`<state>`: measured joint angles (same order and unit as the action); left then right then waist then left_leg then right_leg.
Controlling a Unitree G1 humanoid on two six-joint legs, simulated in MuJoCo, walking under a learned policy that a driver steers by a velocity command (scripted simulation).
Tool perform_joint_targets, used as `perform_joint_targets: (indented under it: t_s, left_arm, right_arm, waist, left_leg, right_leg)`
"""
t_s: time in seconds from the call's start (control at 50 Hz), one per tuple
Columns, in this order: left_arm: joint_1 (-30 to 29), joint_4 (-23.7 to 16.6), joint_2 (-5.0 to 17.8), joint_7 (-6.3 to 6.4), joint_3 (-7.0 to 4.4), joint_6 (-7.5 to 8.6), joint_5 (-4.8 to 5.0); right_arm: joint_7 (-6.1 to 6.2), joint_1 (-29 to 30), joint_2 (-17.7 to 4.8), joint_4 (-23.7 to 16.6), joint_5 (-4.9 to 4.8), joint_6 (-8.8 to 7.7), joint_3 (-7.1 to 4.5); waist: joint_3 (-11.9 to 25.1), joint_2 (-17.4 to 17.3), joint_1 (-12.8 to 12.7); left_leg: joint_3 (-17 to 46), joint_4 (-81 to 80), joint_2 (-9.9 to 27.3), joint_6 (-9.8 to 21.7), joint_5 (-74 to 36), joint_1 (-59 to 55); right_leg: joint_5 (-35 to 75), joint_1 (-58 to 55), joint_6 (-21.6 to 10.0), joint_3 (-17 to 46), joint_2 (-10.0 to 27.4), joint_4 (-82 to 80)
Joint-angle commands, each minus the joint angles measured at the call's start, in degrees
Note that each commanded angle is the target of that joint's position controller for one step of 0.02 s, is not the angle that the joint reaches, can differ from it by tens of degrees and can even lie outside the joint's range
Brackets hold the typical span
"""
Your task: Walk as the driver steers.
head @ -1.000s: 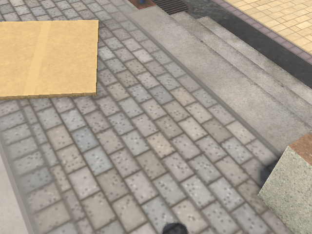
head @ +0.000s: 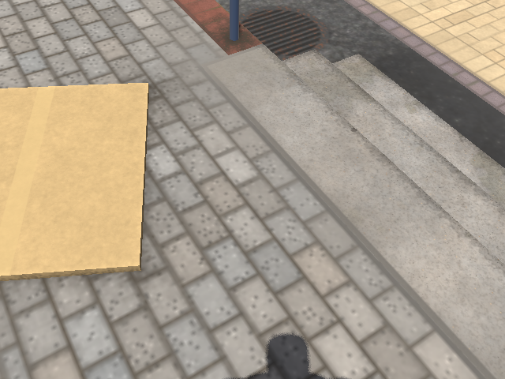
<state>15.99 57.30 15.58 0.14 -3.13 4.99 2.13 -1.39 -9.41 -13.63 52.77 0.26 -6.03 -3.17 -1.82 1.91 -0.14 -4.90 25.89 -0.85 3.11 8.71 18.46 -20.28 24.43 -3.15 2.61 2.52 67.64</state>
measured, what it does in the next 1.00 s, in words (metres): walks ahead, turning right: right foot, then left foot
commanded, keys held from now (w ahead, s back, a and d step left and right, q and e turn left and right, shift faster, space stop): w+e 0.52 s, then w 0.48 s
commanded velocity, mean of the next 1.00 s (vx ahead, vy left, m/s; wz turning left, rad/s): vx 0.50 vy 0.00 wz -0.35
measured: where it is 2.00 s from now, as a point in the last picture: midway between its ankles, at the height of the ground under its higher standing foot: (342, 225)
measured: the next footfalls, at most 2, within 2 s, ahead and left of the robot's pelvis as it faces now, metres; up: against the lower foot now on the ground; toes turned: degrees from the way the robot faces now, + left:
right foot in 0.42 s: +0.38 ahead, -0.16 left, +0.00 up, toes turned -16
left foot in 0.92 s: +0.74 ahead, -0.06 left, +0.00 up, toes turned -21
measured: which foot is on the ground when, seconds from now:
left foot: down 0.00-0.42, up 0.44-0.90, down 0.92-1.00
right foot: up 0.00-0.40, down 0.42-0.94, up 0.96-1.00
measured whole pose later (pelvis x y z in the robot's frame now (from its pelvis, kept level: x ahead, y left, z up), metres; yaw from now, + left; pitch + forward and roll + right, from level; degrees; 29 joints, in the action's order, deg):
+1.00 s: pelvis +0.58 -0.11 -0.01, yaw -22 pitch +2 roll +0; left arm 19.9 50.0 15.7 0.1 -3.6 3.6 1.6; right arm -1.8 -6.1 -14.9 46.3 -0.3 -6.7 -2.9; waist -1.2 1.0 -1.4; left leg -2.5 30.9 -1.4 2.9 8.6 24.7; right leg -26.8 15.1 -3.0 5.3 -2.9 61.1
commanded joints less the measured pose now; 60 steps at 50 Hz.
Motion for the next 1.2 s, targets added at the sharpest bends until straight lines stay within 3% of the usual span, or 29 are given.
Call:
perform_joint_targets:
  t_s: [0.02,0.08,0.18,0.3,0.36,0.4,0.42,0.44,0.46,0.48,0.5,0.52,0.54,0.6,0.7,0.8,0.84,0.88,0.9,0.92,0.94,0.96,0.98,1.02,1.08,1.1,1.12,1.16,1.2]
  left_arm:
    - [2.19,-2.39,2.76,0.38,-1.31,-0.96,0.01]
    - [-0.83,-4.10,2.28,0.45,-1.59,-1.99,-0.29]
    - [-8.92,-7.50,1.34,-0.90,-1.34,-1.43,-1.07]
    - [-18.28,-13.31,0.28,-3.16,-0.45,-1.52,-1.00]
    - [-14.91,-14.71,2.93,-4.10,-1.71,-1.76,-0.76]
    - [-0.17,-11.75,8.22,-3.58,-4.64,-1.89,-0.50]
    - [8.07,-10.15,13.70,-2.11,-6.60,-2.51,-0.67]
    - [5.25,-11.85,17.65,-1.80,-6.93,-2.25,-0.39]
    - [7.64,-11.98,13.25,-1.80,-5.42,-1.95,-1.27]
    - [5.84,-11.99,9.80,-1.58,-4.59,-1.34,-1.66]
    - [1.41,-12.73,7.57,-1.82,-3.93,-0.76,-1.33]
    - [-2.44,-13.74,5.39,-1.76,-3.26,-0.54,-1.24]
    - [-4.57,-14.67,4.47,-1.48,-2.78,-0.51,-1.78]
    - [-3.22,-14.35,6.29,-0.53,-2.98,-0.19,-1.81]
    - [0.65,-12.80,7.67,0.45,-3.12,-0.46,-1.41]
    - [5.47,-10.38,7.74,0.20,-2.97,-0.69,-1.08]
    - [6.28,-9.72,8.19,0.51,-3.12,-1.23,-1.23]
    - [4.67,-9.94,9.03,0.77,-3.32,-1.71,-1.30]
    - [3.50,-10.33,8.40,0.73,-2.97,-1.89,-1.38]
    - [2.79,-11.47,6.35,0.65,-2.01,-1.88,-1.91]
    - [11.08,-11.57,1.45,0.24,-0.63,-0.76,-1.43]
    - [9.51,-11.10,3.77,-0.04,-0.77,0.10,-0.70]
    - [3.95,-12.63,7.84,-0.29,-1.79,0.58,0.37]
    - [-2.24,-14.32,7.01,-0.08,-1.74,0.56,-0.76]
    - [1.36,-13.35,4.33,0.16,-1.78,-0.69,-1.33]
    - [4.97,-11.08,-2.35,-2.48,1.38,0.14,-10.93]
    - [3.64,-11.25,-1.61,-3.34,0.94,0.24,-10.38]
    - [-2.55,-12.88,1.67,-3.82,0.60,0.28,-7.80]
    - [-6.37,-13.79,1.14,-3.73,1.35,-0.20,-7.27]
  right_arm:
    - [0.04,-1.37,-4.57,-1.17,0.74,-1.14,-0.80]
    - [0.97,-3.24,-6.85,0.04,1.06,-1.41,-1.47]
    - [2.47,-4.60,-7.95,0.26,0.73,-0.98,-1.53]
    - [3.11,-10.64,-9.58,2.07,-0.46,1.31,-2.26]
    - [3.70,-8.33,-11.97,0.66,-0.87,2.64,-3.01]
    - [4.07,-6.31,-12.94,-0.54,-0.88,3.39,-3.12]
    - [3.99,-6.96,-11.42,-1.99,0.10,2.76,-2.44]
    - [2.70,-11.30,-2.80,-4.90,0.73,0.55,0.05]
    - [1.52,-4.97,-7.49,-6.37,-1.73,-2.45,-0.67]
    - [1.04,-0.68,-8.74,-7.78,-3.46,-3.66,-0.94]
    - [1.33,-0.38,-8.39,-7.48,-2.64,-3.94,-0.92]
    - [1.83,-0.18,-9.32,-6.93,-0.95,-3.43,-1.62]
    - [1.80,-1.82,-9.49,-6.55,-0.57,-2.48,-1.95]
    - [1.90,-1.94,-7.08,-7.08,0.16,-0.46,-1.61]
    - [1.40,7.43,-4.94,-9.45,-0.10,-0.32,-0.54]
    - [0.21,13.95,-6.02,-11.71,-0.79,-0.94,-0.38]
    - [-0.34,13.58,-7.10,-12.21,-0.79,-1.39,-0.64]
    - [-0.47,8.49,-8.80,-11.19,-0.84,-1.71,-1.38]
    - [-0.28,1.24,-10.61,-8.99,-0.60,-1.80,-2.39]
    - [0.02,-8.64,-13.46,-7.16,0.23,-1.80,-3.22]
    - [0.04,-15.59,-18.10,-5.51,0.53,-1.16,-4.61]
    - [-0.30,-16.78,-13.40,-4.50,-0.72,-0.70,-3.39]
    - [-0.15,-12.20,-10.42,-5.40,-1.24,-0.44,-2.39]
    - [-0.16,-4.51,-7.87,-6.98,-0.17,0.11,-1.32]
    - [-0.32,-2.83,-6.89,-6.72,0.17,-0.45,-0.85]
    - [0.72,-6.45,-2.62,-6.44,4.38,-2.23,0.21]
    - [0.69,-7.58,-3.51,-5.69,4.51,-2.72,-0.12]
    - [-0.25,-7.85,-6.20,-6.01,4.35,-2.71,-0.55]
    - [-1.34,-10.81,-6.08,-4.92,4.10,-2.35,-0.29]
  waist:
    - [2.99,-7.34,-0.33]
    - [0.61,-5.50,-0.57]
    - [-1.30,-4.77,1.27]
    - [-4.14,-3.69,4.06]
    - [0.01,-7.00,0.27]
    - [7.99,-6.82,-7.92]
    - [13.51,0.62,-10.36]
    - [19.05,13.69,-3.20]
    - [22.05,6.95,-7.20]
    - [14.86,4.42,-7.02]
    - [9.38,-2.16,-3.66]
    - [7.06,-3.17,-1.54]
    - [5.75,-2.38,0.33]
    - [3.68,-1.48,1.42]
    - [1.69,0.90,-2.40]
    - [-0.47,2.25,-5.35]
    - [-0.48,2.96,-4.39]
    - [1.88,4.38,-1.02]
    - [6.44,3.58,2.72]
    - [14.53,0.50,6.78]
    - [23.33,-13.79,5.07]
    - [23.92,-16.47,6.41]
    - [13.76,-11.43,6.42]
    - [3.55,-4.47,3.42]
    - [2.53,-7.30,-0.10]
    - [1.97,-8.12,0.53]
    - [-0.03,-6.56,0.84]
    - [0.49,-5.08,2.11]
    - [0.67,-4.73,2.85]
  left_leg:
    - [13.34,-17.08,15.03,7.50,-3.34,-9.03]
    - [7.58,-19.07,15.13,7.94,-9.25,-8.90]
    - [-1.26,-20.46,13.38,5.81,-12.07,-10.97]
    - [-5.23,-15.26,17.47,5.11,-21.20,-24.37]
    - [-7.64,-4.78,17.94,3.37,-47.47,-26.59]
    - [-9.15,15.55,15.19,0.80,-51.61,-20.56]
    - [-9.35,33.99,12.08,-1.86,-30.50,-5.75]
    - [-1.32,55.60,-2.18,-5.57,22.08,19.69]
    - [10.84,59.08,-0.57,-3.44,22.78,26.84]
    - [10.68,56.79,2.49,-1.71,18.51,30.28]
    - [10.46,50.15,5.40,-1.38,14.14,27.53]
    - [10.08,44.63,7.19,-1.89,12.18,22.95]
    - [9.99,42.39,8.39,-2.52,10.71,18.99]
    - [7.88,34.30,9.11,-5.04,6.91,16.48]
    - [5.40,12.69,6.33,-5.63,-13.30,13.63]
    - [5.66,4.41,4.46,-3.25,-14.16,16.19]
    - [5.85,2.63,4.00,-1.47,-9.47,16.81]
    - [4.17,1.26,2.02,0.61,-5.36,9.78]
    - [3.09,0.26,0.94,2.34,-7.12,-0.46]
    - [10.54,2.69,8.13,6.06,-9.13,-16.60]
    - [34.82,0.42,21.37,15.39,0.01,-39.20]
    - [47.70,-7.92,23.37,16.00,11.35,-41.55]
    - [40.70,-9.16,21.57,12.81,17.12,-34.19]
    - [28.84,-12.53,17.26,10.46,10.15,-17.21]
    - [20.52,-16.28,13.57,10.08,-0.27,-8.42]
    - [18.16,-18.07,11.91,11.52,4.44,-7.34]
    - [17.40,-18.77,12.19,11.96,4.73,-7.87]
    - [14.82,-18.90,12.39,12.88,1.89,-8.92]
    - [12.76,-18.57,12.84,13.54,-2.93,-9.41]
  right_leg:
    - [5.61,9.27,-0.15,3.47,5.55,-0.82]
    - [11.91,14.24,0.87,4.65,5.45,-5.62]
    - [25.64,14.63,1.51,0.82,4.05,-22.14]
    - [20.19,19.02,-0.66,-4.27,2.57,-31.01]
    - [11.50,9.57,-3.62,-9.27,-2.23,-31.16]
    - [12.79,-11.46,-7.34,-9.72,-6.70,-35.59]
    - [12.07,-28.88,-11.05,4.72,1.68,-37.56]
    - [5.13,-46.90,-23.40,39.84,16.11,-45.75]
    - [3.19,-48.80,-22.32,44.13,16.66,-51.61]
    - [6.94,-43.68,-19.38,34.51,14.79,-51.10]
    - [12.98,-33.81,-16.96,26.92,11.98,-51.21]
    - [18.04,-26.15,-15.26,21.63,9.73,-51.87]
    - [21.51,-20.69,-14.95,18.70,8.71,-53.17]
    - [29.28,-13.60,-14.92,13.18,7.46,-55.89]
    - [27.37,-11.30,-10.23,5.37,3.01,-56.11]
    - [22.61,-20.11,-9.42,9.01,7.23,-53.46]
    - [26.32,-25.01,-8.62,10.56,9.50,-50.78]
    - [38.68,-26.79,-7.17,9.99,9.27,-45.49]
    - [45.83,-25.41,-5.93,7.76,6.43,-37.59]
    - [38.20,-17.08,-4.10,5.32,3.26,-23.51]
    - [11.59,5.18,0.78,1.14,-6.11,-1.15]
    - [-12.56,15.09,0.62,6.19,-7.06,5.42]
    - [-9.39,20.30,0.07,6.29,-3.32,8.55]
    - [-0.80,18.30,-0.05,2.65,1.69,2.73]
    - [3.57,11.12,0.88,1.81,4.43,-4.14]
    - [4.80,11.74,1.09,2.49,2.95,-3.62]
    - [7.61,15.08,1.49,2.10,2.78,-7.00]
    - [15.83,18.23,2.45,0.73,3.54,-13.51]
    - [21.49,17.49,3.21,-0.01,4.00,-20.29]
